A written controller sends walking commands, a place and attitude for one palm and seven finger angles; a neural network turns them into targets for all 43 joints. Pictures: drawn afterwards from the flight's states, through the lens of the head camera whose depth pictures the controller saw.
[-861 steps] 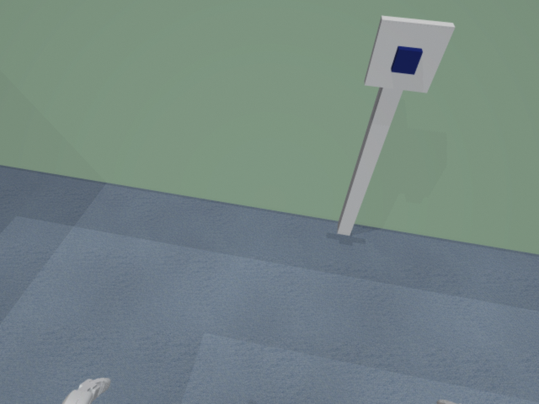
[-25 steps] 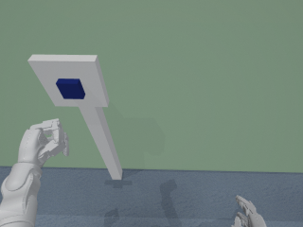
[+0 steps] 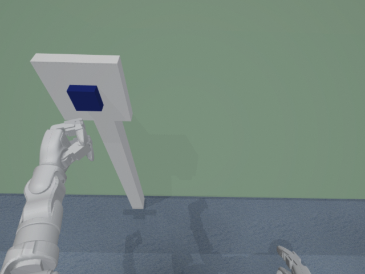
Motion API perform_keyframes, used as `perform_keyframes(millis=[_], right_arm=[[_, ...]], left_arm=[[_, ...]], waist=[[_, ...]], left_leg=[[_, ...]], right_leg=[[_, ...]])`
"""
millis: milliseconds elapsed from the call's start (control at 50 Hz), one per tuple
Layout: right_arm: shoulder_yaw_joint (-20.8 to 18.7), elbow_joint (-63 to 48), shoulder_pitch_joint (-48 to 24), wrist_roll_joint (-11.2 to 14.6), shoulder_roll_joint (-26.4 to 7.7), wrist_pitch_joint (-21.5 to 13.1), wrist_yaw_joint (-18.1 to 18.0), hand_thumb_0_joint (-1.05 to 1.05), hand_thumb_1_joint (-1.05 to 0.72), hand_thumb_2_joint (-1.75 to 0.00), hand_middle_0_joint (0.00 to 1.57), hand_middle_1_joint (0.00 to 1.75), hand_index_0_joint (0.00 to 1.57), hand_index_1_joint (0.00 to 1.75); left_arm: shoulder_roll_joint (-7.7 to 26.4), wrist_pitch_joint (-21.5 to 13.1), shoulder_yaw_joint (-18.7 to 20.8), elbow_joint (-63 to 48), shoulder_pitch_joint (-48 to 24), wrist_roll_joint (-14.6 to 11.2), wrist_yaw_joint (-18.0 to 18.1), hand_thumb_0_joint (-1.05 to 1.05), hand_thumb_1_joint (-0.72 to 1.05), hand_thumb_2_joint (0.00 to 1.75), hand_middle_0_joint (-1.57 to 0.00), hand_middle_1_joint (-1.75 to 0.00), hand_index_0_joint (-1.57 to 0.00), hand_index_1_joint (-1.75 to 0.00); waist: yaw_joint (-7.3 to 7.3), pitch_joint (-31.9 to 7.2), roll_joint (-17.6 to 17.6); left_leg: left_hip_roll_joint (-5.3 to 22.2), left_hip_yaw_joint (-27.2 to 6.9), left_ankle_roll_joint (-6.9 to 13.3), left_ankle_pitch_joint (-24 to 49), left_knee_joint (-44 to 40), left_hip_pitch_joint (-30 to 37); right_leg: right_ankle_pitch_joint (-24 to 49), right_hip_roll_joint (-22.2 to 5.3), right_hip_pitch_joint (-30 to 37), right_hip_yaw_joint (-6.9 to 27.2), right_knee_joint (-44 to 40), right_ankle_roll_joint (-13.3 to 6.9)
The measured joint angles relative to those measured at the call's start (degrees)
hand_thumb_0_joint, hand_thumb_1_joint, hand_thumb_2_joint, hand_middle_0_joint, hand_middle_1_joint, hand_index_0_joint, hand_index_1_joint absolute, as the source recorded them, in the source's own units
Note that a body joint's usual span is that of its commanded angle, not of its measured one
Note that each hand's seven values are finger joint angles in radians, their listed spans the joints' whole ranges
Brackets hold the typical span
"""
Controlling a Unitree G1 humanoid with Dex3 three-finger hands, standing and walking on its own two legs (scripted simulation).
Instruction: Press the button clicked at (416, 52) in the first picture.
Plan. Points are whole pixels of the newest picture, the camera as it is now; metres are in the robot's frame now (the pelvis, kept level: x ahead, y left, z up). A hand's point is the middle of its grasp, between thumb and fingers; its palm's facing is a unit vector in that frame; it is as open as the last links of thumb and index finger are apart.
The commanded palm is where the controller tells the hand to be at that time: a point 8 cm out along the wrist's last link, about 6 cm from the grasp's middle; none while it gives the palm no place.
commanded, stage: aim a knuckle at the button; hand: left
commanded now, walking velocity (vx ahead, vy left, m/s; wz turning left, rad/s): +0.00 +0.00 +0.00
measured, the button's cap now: (86, 97) +0.48 +0.25 +0.11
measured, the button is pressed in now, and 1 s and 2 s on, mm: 0 0 0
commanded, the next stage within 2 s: none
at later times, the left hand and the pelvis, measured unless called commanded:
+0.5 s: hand (83, 143) +0.37 +0.23 +0.07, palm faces +0.07 -1.00 -0.02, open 3.1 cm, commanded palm +0.34 +0.28 +0.08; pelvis +0.00 +0.02 +0.00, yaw -1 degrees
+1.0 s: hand (85, 144) +0.37 +0.23 +0.08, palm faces +0.06 -1.00 -0.02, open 3.1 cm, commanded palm +0.34 +0.27 +0.08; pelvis +0.00 +0.01 +0.00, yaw +0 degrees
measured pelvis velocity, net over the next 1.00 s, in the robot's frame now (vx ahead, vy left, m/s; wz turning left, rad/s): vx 0.00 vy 0.01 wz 0.00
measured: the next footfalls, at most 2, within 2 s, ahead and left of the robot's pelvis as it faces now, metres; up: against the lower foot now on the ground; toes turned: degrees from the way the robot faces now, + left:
none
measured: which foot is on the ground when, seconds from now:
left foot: down 0.00-1.00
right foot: down 0.00-1.00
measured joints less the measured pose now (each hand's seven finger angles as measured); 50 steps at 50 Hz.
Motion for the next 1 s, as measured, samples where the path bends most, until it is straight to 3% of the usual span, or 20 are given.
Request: perform_keyframes(millis=[180, 300, 480, 700, 840, 1000], right_arm=[[-0.77, 1.63, 1.70, -0.26, -1.03, 1.56, 0.37, 0.01, -0.90, -0.90, 0.20, 0.30, 0.20, 0.30], [-1.25, 0.10, 3.75, -0.37, -0.94, 2.73, 1.17, 0.01, -0.90, -0.90, 0.20, 0.30, 0.20, 0.30], [-1.06, -0.73, 3.88, -0.26, -0.21, 3.34, 1.40, 0.01, -0.90, -0.90, 0.20, 0.30, 0.20, 0.30], [-0.66, -0.22, 0.34, -0.20, -0.34, 2.44, 0.95, 0.01, -0.90, -0.90, 0.20, 0.30, 0.20, 0.30], [-0.26, -1.65, 0.40, -0.39, 0.04, 2.67, 1.47, 0.01, -0.90, -0.90, 0.20, 0.30, 0.20, 0.30], [-0.47, -1.63, 1.99, 0.11, -0.43, 3.32, 1.32, 0.01, -0.90, -0.90, 0.20, 0.30, 0.20, 0.30]], left_arm=[[0.57, -3.24, -1.12, 6.83, -7.66, 0.94, -0.64, 0.02, 0.90, 0.90, -1.30, -1.50, -1.30, -1.50], [0.37, -2.92, -0.17, 5.55, -4.97, 1.07, 0.18, 0.02, 0.90, 0.90, -1.30, -1.50, -1.30, -1.50], [-0.06, -3.72, 0.38, 1.72, -0.47, 0.62, 0.90, 0.02, 0.90, 0.90, -1.30, -1.50, -1.30, -1.50], [-1.74, -2.93, -3.68, 3.17, -4.49, 0.85, 0.90, 0.01, 0.90, 0.90, -1.30, -1.50, -1.30, -1.50], [-1.44, -2.68, -2.30, 3.03, -4.18, 1.56, 2.03, 0.02, 0.90, 0.90, -1.30, -1.50, -1.30, -1.50], [-0.23, -2.37, -1.39, 1.52, -1.18, 0.18, 0.64, 0.01, 0.90, 0.90, -1.30, -1.50, -1.30, -1.50]], waist=[[-0.88, 0.06, 0.04], [-1.61, -1.15, 0.36], [-0.77, -0.93, 0.21], [0.01, -0.66, 0.34], [-0.35, -1.02, -0.05], [0.12, -0.80, 0.47]], left_leg=[[-0.17, -0.08, 0.57, -0.38, 1.78, -2.79], [0.01, 1.18, 0.91, -0.52, 0.94, -2.30], [0.01, 1.03, 1.15, -0.74, 1.05, -1.49], [-0.81, -0.07, 1.30, -0.26, 1.68, -2.09], [-0.48, 0.64, 1.07, -0.22, 1.18, -1.63], [-0.11, 0.24, 0.75, -0.46, 1.30, -1.09]], right_leg=[[-0.16, -0.24, -2.47, -0.23, 1.24, 0.53], [0.02, -0.10, -2.50, 1.13, 0.76, 0.95], [0.02, -0.06, -1.41, 1.02, 0.38, 1.17], [-0.10, -0.86, -1.61, -0.23, 1.09, 1.33], [-0.03, -0.57, -1.65, 0.54, 1.11, 1.10], [-0.04, -0.14, -0.83, 0.20, 0.69, 0.72]])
